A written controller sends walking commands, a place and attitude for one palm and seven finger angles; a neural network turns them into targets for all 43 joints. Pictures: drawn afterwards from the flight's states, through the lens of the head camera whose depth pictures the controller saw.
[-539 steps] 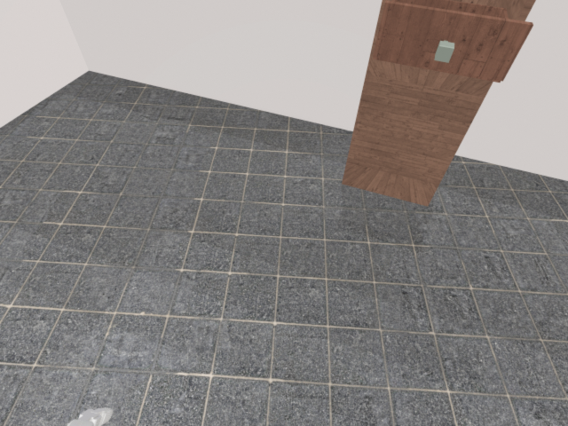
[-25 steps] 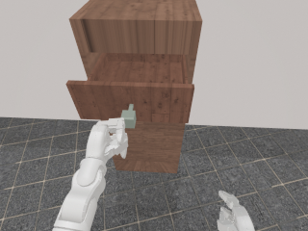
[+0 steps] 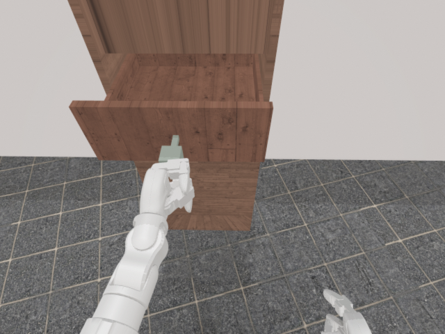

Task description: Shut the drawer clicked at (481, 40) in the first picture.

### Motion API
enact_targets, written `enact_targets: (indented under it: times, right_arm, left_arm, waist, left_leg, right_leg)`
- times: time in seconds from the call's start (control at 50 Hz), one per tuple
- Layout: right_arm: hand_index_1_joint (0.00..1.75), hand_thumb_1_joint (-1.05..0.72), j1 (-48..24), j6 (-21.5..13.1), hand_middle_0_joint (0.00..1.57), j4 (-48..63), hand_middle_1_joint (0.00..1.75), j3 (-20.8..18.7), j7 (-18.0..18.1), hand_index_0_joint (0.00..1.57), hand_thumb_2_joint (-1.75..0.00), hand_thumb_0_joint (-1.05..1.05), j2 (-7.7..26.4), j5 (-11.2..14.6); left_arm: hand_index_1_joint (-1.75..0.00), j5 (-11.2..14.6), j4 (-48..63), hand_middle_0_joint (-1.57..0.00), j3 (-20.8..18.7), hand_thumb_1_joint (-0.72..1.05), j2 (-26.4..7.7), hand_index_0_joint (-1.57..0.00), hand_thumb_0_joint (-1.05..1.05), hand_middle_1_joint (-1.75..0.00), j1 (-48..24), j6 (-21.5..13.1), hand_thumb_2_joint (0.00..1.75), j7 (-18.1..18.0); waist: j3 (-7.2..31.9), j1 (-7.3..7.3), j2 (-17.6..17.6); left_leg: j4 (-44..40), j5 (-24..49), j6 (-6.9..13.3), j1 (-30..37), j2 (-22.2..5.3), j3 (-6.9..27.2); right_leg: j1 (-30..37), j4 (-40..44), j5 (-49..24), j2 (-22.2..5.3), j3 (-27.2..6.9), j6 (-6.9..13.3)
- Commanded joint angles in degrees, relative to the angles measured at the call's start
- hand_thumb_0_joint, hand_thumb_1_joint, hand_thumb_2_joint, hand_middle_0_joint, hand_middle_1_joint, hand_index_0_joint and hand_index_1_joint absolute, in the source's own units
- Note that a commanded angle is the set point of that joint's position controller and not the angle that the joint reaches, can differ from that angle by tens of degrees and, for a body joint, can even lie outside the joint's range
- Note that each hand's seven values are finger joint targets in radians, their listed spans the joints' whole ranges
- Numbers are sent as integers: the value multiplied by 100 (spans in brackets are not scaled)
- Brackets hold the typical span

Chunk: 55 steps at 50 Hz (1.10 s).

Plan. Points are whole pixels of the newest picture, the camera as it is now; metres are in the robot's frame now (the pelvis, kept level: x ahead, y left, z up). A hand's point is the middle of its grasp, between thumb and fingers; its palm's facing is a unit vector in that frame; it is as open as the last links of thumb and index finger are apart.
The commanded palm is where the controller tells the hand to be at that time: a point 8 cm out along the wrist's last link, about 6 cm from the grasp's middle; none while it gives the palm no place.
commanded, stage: bring the fist close to the handle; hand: left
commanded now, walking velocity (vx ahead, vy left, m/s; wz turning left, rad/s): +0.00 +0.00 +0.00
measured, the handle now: (173, 152) +0.44 +0.12 +0.08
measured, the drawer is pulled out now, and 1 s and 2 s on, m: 0.19 0.18 0.04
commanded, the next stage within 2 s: push the drawer shut in 0.46 s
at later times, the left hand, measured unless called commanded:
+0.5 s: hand (193, 188) +0.35 +0.07 +0.07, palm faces -0.02 -1.00 +0.00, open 3.3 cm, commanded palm +0.32 +0.13 +0.07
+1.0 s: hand (192, 177) +0.38 +0.08 +0.07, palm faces -0.01 -1.00 -0.01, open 3.3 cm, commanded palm +0.37 +0.13 +0.07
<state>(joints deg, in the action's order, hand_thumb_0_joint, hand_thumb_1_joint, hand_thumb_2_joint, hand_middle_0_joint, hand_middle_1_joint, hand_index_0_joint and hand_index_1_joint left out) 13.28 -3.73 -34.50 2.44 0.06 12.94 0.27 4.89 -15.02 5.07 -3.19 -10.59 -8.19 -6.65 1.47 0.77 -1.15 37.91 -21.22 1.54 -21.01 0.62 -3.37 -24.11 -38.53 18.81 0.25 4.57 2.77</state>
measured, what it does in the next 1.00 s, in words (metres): stands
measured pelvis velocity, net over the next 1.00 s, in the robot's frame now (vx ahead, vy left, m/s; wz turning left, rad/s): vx -0.01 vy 0.00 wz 0.00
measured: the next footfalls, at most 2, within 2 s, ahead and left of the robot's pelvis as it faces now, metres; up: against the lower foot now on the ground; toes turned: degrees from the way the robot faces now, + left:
none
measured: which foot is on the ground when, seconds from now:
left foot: down 0.00-1.00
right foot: down 0.00-1.00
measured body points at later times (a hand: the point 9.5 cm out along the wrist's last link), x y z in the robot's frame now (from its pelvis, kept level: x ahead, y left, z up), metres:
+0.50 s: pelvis +0.00 +0.00 +0.00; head +0.04 -0.02 +0.45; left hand +0.35 +0.13 +0.07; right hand +0.13 -0.24 -0.11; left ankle -0.02 +0.10 -0.72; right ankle +0.01 -0.09 -0.72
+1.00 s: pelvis -0.01 +0.00 -0.01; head +0.03 -0.01 +0.44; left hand +0.37 +0.13 +0.08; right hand +0.11 -0.23 -0.12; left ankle -0.02 +0.10 -0.72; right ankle +0.01 -0.09 -0.72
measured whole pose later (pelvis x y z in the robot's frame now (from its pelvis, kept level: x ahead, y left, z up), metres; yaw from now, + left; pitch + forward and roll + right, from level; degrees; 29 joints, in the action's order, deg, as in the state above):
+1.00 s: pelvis -0.01 +0.00 -0.01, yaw +0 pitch +7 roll +0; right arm 14.4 -2.8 -37.1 1.5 -0.1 13.3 0.2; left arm 5.2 -35.5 1.4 -3.7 -24.5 -18.7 -6.8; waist 2.7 1.9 -1.2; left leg 41.5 -21.6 1.9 -27.3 0.8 -3.3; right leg -30.1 -41.5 18.9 -0.1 4.6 2.6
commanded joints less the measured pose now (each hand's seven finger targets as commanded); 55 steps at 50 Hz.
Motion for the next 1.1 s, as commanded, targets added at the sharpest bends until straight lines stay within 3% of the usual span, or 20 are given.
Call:
enact_targets:
  times: [0.0, 0.06, 0.12, 0.18, 0.22, 0.28, 0.34, 0.4, 0.48, 0.54, 0.58, 0.6, 0.64, 0.7, 0.74, 0.82, 0.9, 0.94, 1.0, 1.08]
  right_arm:
    - [30, -90, -107, -249, 20, 729, 30, -315, 4, 20, -90, 0, 637, -5]
    - [30, -90, -105, -201, 20, 734, 30, -320, -9, 20, -90, 0, 637, 0]
    - [30, -90, -127, -175, 20, 754, 30, -331, 7, 20, -90, 0, 619, 7]
    - [30, -90, -98, -197, 20, 728, 30, -343, -5, 20, -90, 0, 603, 31]
    - [30, -90, -55, -200, 20, 709, 30, -351, -12, 20, -90, 0, 630, 48]
    - [30, -90, -17, -197, 20, 690, 30, -379, -12, 20, -90, 0, 673, 72]
    - [30, -90, -23, -203, 20, 709, 30, -382, -2, 20, -90, 0, 654, 70]
    - [30, -90, 9, -199, 20, 702, 30, -398, -5, 20, -90, 0, 682, 51]
    - [30, -90, -26, -189, 20, 768, 30, -391, -55, 20, -90, 0, 627, 52]
    - [30, -90, -61, -151, 20, 816, 30, -371, -77, 20, -90, 0, 622, 60]
    - [30, -90, -109, -131, 20, 816, 30, -362, -62, 20, -90, 0, 617, 66]
    - [30, -90, -69, -117, 20, 768, 30, -363, -35, 20, -90, 0, 646, 56]
    - [30, -90, -99, -104, 20, 732, 30, -353, -3, 20, -90, 0, 636, 54]
    - [30, -90, -97, -93, 20, 630, 30, -317, 54, 20, -90, 0, 654, 66]
    - [30, -90, -82, -110, 20, 597, 30, -311, 65, 20, -90, 0, 642, 59]
    - [30, -90, 57, -115, 20, 513, 30, -341, 56, 20, -90, 0, 668, 40]
    - [30, -90, 177, -112, 20, 402, 30, -372, 36, 20, -90, 0, 704, 27]
    - [30, -90, 196, -121, 20, 361, 30, -365, 17, 20, -90, 0, 689, 22]
    - [30, -90, 327, -125, 20, 274, 30, -385, 17, 20, -90, 0, 745, 0]
    - [30, -90, 405, -127, 20, 150, 30, -369, 31, 20, -90, 0, 760, 7]
  left_arm:
    - [-160, -53, 690, -140, -260, 90, -237, -140, 0, -160, -1638, -687, 90, -25]
    - [-160, -49, 564, -140, -384, 90, -357, -140, 0, -160, -1952, -864, 90, -38]
    - [-160, -15, 769, -140, -617, 90, -627, -140, 0, -160, -2146, -1065, 90, -50]
    - [-160, 61, 701, -140, -427, 90, -382, -140, 0, -160, -2007, -1171, 90, 30]
    - [-160, 93, 531, -140, -309, 90, -286, -140, 0, -160, -1996, -1185, 90, 101]
    - [-160, 124, 418, -140, -388, 90, -361, -140, 0, -160, -1961, -1153, 90, 155]
    - [-160, 62, 552, -140, -287, 90, -310, -140, 0, -160, -2133, -1159, 90, 130]
    - [-160, 59, 479, -140, -449, 90, -456, -140, 0, -160, -1994, -1169, 90, 65]
    - [-160, 31, 668, -140, -344, 90, -306, -140, 0, -160, -1688, -1186, 90, 72]
    - [-160, 5, 638, -140, -350, 90, -317, -140, 0, -160, -1517, -1125, 90, 51]
    - [-160, -8, 700, -140, -188, 90, -199, -140, 0, -160, -1836, -1099, 90, 41]
    - [-160, -17, 666, -140, -262, 90, -336, -140, 0, -160, -2107, -1097, 90, 8]
    - [-160, -19, 529, -140, -383, 90, -429, -140, 0, -160, -2272, -1088, 90, -11]
    - [-160, 15, 279, -140, -442, 90, -535, -140, 0, -160, -2943, -1124, 90, -2]
    - [-160, 56, -28, -140, -422, 90, -398, -140, 0, -160, -3016, -1146, 90, 36]
    - [-160, 111, -401, -140, -635, 90, -495, -140, 0, -160, -3282, -1241, 90, 27]
    - [-160, 6, -635, -140, -585, 90, -524, -140, 0, -160, -3934, -1390, 90, -45]
    - [-160, -16, -886, -140, -454, 90, -342, -140, 0, -160, -4171, -1448, 90, -72]
    - [-160, -43, -1187, -140, -586, 90, -502, -140, 0, -160, -4559, -1557, 90, -106]
    - [-160, -57, -1740, -140, -670, 90, -568, -140, 0, -160, -5270, -1673, 90, -117]
  waist:
    - [1621, 48, 630]
    - [1635, 58, 564]
    - [1972, -13, 367]
    - [1945, 27, 291]
    - [1756, 100, 507]
    - [1690, 103, 561]
    - [1796, 92, 318]
    - [1833, 73, 643]
    - [1897, -15, 358]
    - [1668, -18, 521]
    - [1548, 84, 390]
    - [1521, 171, 626]
    - [1568, 140, 509]
    - [1509, 253, 433]
    - [1649, 216, 271]
    - [2019, 204, 430]
    - [1912, 337, 444]
    - [1810, 395, 349]
    - [1922, 448, 499]
    - [1822, 572, 232]
  left_leg:
    - [-232, 1671, -61, 95, -8, 307]
    - [-176, 1389, -52, -131, 28, 235]
    - [-174, 1421, -30, -150, 48, 185]
    - [-177, 1558, -41, -56, 21, 174]
    - [-189, 1482, -24, -131, 11, 195]
    - [-205, 1314, -20, -153, 21, 184]
    - [-230, 1375, -18, -13, 14, 203]
    - [-226, 1400, -2, -64, 3, 208]
    - [-240, 1684, -30, 61, 5, 175]
    - [-277, 1587, -30, -28, -1, 188]
    - [-263, 1405, -22, 13, 0, 175]
    - [-244, 1372, -1, 3, -12, 214]
    - [-246, 1254, -11, -9, 5, 211]
    - [-231, 1017, -9, -67, 19, 253]
    - [-211, 1086, -26, -28, 31, 257]
    - [-159, 1384, -37, -29, 28, 290]
    - [-120, 1338, -37, -63, 5, 349]
    - [-129, 1143, -38, -76, 13, 353]
    - [-118, 1033, -23, -143, 1, 401]
    - [-109, 624, -26, -278, 34, 399]
  right_leg:
    - [771, 301, -1933, -63, -365, -152]
    - [754, 323, -1734, -108, -467, -174]
    - [1075, 321, -1891, -144, -610, -187]
    - [1028, 292, -2088, -111, -543, -175]
    - [933, 334, -2023, -101, -537, -201]
    - [845, 428, -1771, -107, -553, -209]
    - [808, 375, -1740, -87, -515, -175]
    - [889, 382, -1781, -83, -515, -201]
    - [965, 304, -2151, -88, -484, -165]
    - [911, 343, -2044, -86, -467, -171]
    - [730, 403, -1803, -82, -470, -177]
    - [699, 425, -1743, -78, -470, -192]
    - [695, 438, -1610, -82, -504, -184]
    - [558, 477, -1278, -82, -528, -184]
    - [541, 407, -1370, -67, -490, -157]
    - [663, 255, -1710, -38, -440, -157]
    - [382, 201, -1572, -8, -396, -155]
    - [197, 224, -1346, -4, -383, -151]
    - [139, 207, -1195, 20, -380, -149]
    - [-125, 244, -787, 24, -406, -141]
